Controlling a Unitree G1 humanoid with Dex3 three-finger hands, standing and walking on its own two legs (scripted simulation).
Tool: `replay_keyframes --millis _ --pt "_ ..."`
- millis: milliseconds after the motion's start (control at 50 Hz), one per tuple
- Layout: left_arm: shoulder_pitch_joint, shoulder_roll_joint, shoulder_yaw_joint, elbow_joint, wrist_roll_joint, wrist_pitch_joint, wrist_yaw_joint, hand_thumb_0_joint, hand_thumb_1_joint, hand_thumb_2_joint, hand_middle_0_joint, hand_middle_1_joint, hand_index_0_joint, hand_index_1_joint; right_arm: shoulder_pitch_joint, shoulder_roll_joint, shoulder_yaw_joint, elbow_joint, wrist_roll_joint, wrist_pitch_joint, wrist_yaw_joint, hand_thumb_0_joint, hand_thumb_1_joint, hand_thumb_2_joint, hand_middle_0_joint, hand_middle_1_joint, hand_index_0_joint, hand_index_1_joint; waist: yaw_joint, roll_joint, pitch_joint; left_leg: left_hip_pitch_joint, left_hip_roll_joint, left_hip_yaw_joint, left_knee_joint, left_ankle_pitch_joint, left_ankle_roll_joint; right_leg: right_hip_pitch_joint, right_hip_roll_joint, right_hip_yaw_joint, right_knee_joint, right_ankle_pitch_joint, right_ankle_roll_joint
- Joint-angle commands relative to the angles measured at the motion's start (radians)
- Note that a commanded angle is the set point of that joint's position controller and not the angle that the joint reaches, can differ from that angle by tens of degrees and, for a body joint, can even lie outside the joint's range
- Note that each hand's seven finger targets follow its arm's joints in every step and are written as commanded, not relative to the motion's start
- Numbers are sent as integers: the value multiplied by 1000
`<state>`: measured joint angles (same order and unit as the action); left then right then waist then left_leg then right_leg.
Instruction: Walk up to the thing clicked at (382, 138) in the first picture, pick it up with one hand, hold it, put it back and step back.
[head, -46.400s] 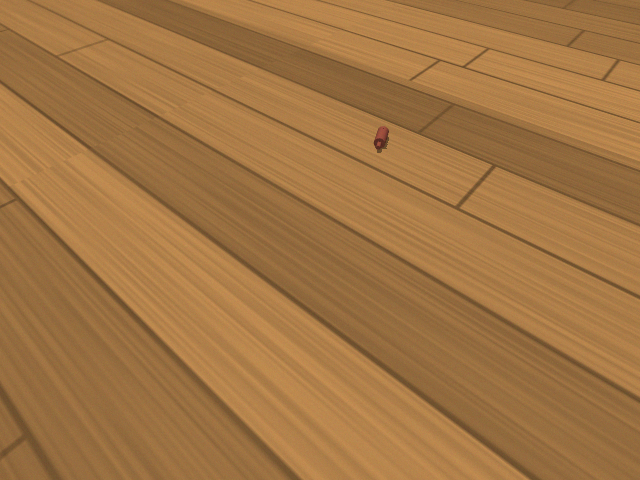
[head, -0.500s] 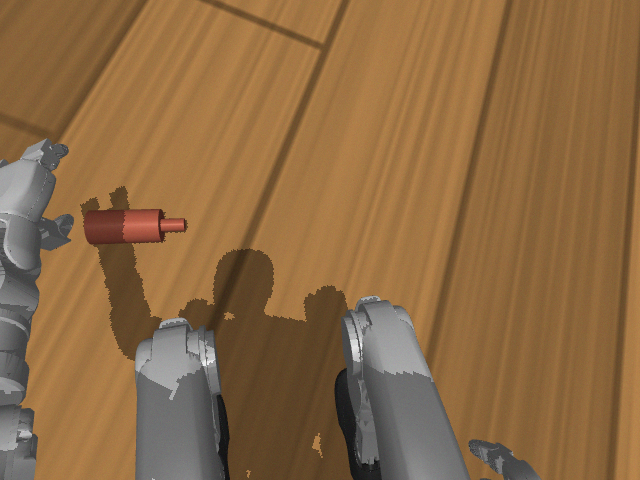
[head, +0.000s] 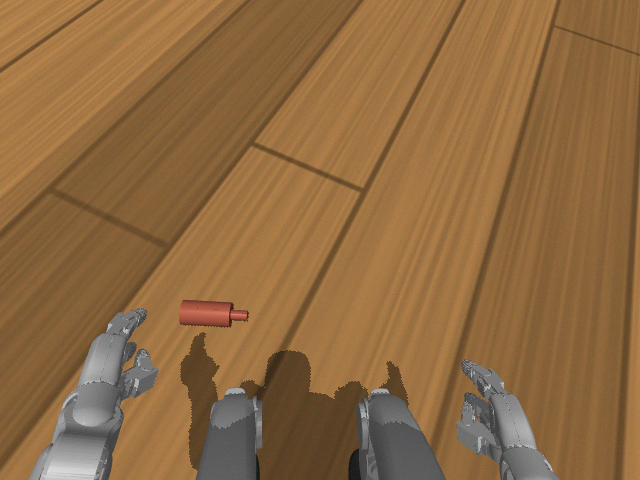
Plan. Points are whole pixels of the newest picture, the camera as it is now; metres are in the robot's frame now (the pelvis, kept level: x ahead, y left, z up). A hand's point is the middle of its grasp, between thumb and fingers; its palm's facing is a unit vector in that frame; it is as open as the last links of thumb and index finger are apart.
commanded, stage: home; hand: left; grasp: from above
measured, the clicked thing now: (215, 313) +0.52 +0.22 -0.56
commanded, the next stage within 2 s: none
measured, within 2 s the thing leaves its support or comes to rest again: neither
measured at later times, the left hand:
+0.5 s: hand (109, 415) +0.22 +0.19 +0.08, palm faces +0.10 -0.97 -0.21, open 7.4 cm
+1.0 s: hand (116, 435) +0.20 +0.18 +0.08, palm faces +0.10 -0.97 -0.21, open 7.4 cm
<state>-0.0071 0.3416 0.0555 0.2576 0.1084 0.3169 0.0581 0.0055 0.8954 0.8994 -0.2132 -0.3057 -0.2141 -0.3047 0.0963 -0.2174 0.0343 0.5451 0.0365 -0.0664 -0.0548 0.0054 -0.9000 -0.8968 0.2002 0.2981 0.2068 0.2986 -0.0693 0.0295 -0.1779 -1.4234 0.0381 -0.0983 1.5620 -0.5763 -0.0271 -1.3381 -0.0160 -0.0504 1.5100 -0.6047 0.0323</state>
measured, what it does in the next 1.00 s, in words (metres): rises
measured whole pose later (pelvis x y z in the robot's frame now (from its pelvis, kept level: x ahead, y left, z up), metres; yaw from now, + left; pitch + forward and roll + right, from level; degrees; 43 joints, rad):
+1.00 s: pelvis +0.05 -0.01 +0.12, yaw +3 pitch +9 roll -2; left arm 0.49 0.22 0.03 -0.12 -0.05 0.46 0.02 0.01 0.91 0.90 -0.20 -0.30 -0.21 -0.30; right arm 0.29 -0.22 0.04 0.55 0.01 -0.24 -0.18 0.01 -0.90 -0.90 0.20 0.30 0.21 0.30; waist -0.04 0.05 -0.15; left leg -0.70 0.04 -0.07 1.00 -0.45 -0.03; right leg -0.62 -0.02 -0.06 0.95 -0.48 0.02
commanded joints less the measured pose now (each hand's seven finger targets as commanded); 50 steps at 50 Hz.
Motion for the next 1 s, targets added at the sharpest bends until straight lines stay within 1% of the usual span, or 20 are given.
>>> replay_keyframes --millis 0,60,100,160,240,260,300,320,340,360,400,480,560,640,700,720,800,840,920,980 --pt "-50 105 72 -259 -69 5 34 0 900 900 -200 -299 -200 -299 58 -145 -54 -107 -3 -61 -49 0 -900 -900 200 300 200 300 -17 110 -352 501 -6 -18 -377 58 34 284 27 13 -326 136 -46" --pt "50 74 85 -301 -116 30 37 0 900 900 -200 -299 -200 -299 73 -132 -43 -115 -1 -83 -77 0 -900 -900 200 300 200 300 -8 97 -327 572 -7 -16 -438 133 31 383 31 5 -392 199 -43" --pt "119 45 71 -328 -135 46 35 0 900 900 -200 -299 -200 -299 93 -122 -38 -118 -1 -97 -94 0 -900 -900 200 300 200 300 -12 76 -306 603 -15 18 -461 207 35 464 33 8 -451 256 -43" --pt "204 27 82 -377 -166 65 30 0 900 900 -200 -299 -200 -299 115 -118 -33 -127 -4 -116 -113 0 -900 -900 200 300 200 300 -5 69 -261 667 -18 30 -521 259 34 550 36 3 -522 299 -38" --pt "327 -2 67 -451 -178 82 24 0 900 900 -200 -299 -200 -299 136 -105 -33 -148 -8 -139 -130 0 -900 -900 200 300 200 300 3 44 -208 736 -25 44 -595 312 35 644 40 -6 -608 345 -34" --pt "360 -3 69 -472 -175 86 22 0 900 900 -200 -299 -200 -299 137 -103 -35 -156 -9 -144 -134 0 -900 -900 200 300 200 300 13 60 -186 751 -27 49 -614 312 33 657 40 -7 -624 342 -35" --pt "408 -16 53 -513 -171 91 17 0 900 900 -200 -299 -200 -299 141 -101 -38 -163 -13 -153 -140 0 -900 -900 200 300 200 300 11 57 -168 781 -27 49 -641 334 32 683 43 -13 -652 356 -35" --pt "431 -14 61 -532 -172 93 16 0 900 900 -200 -299 -200 -299 143 -102 -39 -169 -14 -158 -142 0 -900 -900 200 300 200 300 18 46 -160 793 -28 52 -652 341 33 699 45 -17 -663 363 -34" --pt "449 -28 41 -535 -171 97 11 0 900 900 -200 -299 -200 -299 143 -102 -38 -169 -15 -162 -143 0 -900 -900 200 300 200 300 12 35 -147 802 -27 48 -664 347 32 701 45 -20 -669 367 -35" --pt "468 -28 43 -545 -170 99 7 0 900 900 -200 -299 -200 -299 143 -102 -41 -174 -17 -165 -144 0 -900 -900 200 300 200 300 16 49 -118 807 -27 49 -677 342 32 700 47 -23 -681 358 -34" --pt "483 -31 40 -564 -169 102 -2 0 900 900 -200 -299 -200 -299 138 -107 -44 -178 -19 -173 -145 0 -900 -900 200 300 200 300 20 38 -87 821 -23 38 -707 317 31 705 49 -32 -697 332 -34" --pt "502 -33 32 -576 -164 106 -18 0 900 899 -200 -299 -200 -299 134 -112 -50 -182 -25 -193 -146 0 -900 -900 200 300 200 300 12 5 -56 832 -31 55 -714 315 37 718 47 -34 -723 326 -28" --pt "465 -27 36 -557 -158 99 -32 0 900 899 -200 -298 -200 -298 126 -121 -53 -174 -33 -209 -145 0 -899 -900 200 300 200 300 8 -3 -17 828 -32 56 -721 277 37 703 42 -34 -733 293 -24" --pt "465 -23 36 -576 -157 95 -39 0 900 899 -200 -298 -200 -298 125 -123 -55 -173 -34 -222 -143 0 -899 -900 200 300 200 300 14 11 -60 853 -40 66 -712 301 38 726 35 -21 -733 323 -22" --pt "464 -17 45 -562 -150 94 -37 0 900 899 -200 -298 -200 -298 112 -122 -53 -166 -35 -227 -141 0 -899 -900 200 300 200 300 22 17 -37 849 -36 61 -724 282 35 722 37 -28 -729 301 -23" --pt "466 -17 39 -578 -149 92 -34 0 900 899 -200 -298 -200 -298 111 -121 -53 -172 -34 -227 -141 0 -899 -900 200 300 200 300 21 28 -61 858 -39 67 -717 297 36 728 35 -23 -730 318 -24" --pt "468 -16 42 -565 -151 94 -32 0 900 899 -200 -298 -200 -298 105 -120 -49 -166 -35 -230 -141 0 -899 -900 200 300 200 300 26 23 -38 844 -39 66 -721 271 37 724 35 -24 -738 294 -22" --pt "472 -16 42 -568 -149 93 -28 0 900 899 -200 -298 -200 -298 103 -120 -49 -171 -33 -230 -142 0 -899 -900 200 300 200 300 30 11 -56 846 -39 65 -720 275 37 733 34 -24 -736 295 -24" --pt "473 -18 41 -561 -152 91 -31 0 900 899 -200 -298 -200 -298 110 -122 -52 -164 -35 -232 -142 0 -899 -900 200 300 200 300 24 17 -58 847 -36 62 -719 284 36 731 37 -24 -731 304 -23" --pt "467 -14 39 -566 -152 93 -29 0 900 899 -200 -298 -200 -298 103 -120 -49 -172 -32 -231 -144 0 -899 -900 200 300 200 300 29 6 -37 831 -39 69 -717 253 39 719 35 -21 -746 275 -21"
